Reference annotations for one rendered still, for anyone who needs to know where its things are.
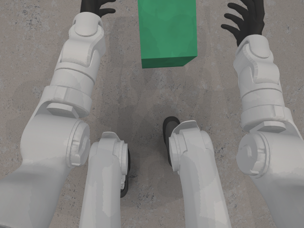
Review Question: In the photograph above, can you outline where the robot right shin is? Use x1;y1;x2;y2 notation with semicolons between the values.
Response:
171;120;214;154

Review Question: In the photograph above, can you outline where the left robot upper arm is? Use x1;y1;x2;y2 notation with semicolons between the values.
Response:
0;114;90;228

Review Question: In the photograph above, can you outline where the carton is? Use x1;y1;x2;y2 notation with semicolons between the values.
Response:
138;0;198;68

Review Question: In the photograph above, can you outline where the robot left thigh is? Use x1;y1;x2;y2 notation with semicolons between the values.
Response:
79;138;128;228

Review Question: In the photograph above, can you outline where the robot left hand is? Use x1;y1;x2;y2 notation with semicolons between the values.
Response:
80;0;116;18

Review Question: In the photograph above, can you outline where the robot right hand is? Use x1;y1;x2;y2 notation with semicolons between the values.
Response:
221;0;265;47

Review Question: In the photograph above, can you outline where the robot right forearm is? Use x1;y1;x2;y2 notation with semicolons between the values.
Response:
233;34;304;142

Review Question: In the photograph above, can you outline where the robot left forearm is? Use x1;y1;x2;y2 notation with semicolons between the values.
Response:
20;12;106;156

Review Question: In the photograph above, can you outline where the right robot upper arm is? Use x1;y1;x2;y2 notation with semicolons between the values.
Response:
236;131;304;228

